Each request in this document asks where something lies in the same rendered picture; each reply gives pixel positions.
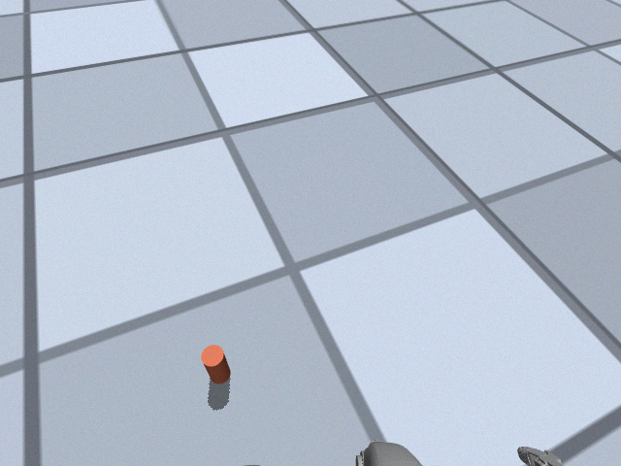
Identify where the can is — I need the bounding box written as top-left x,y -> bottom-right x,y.
201,345 -> 231,384

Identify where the right robot hand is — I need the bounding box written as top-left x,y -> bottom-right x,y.
517,447 -> 563,466

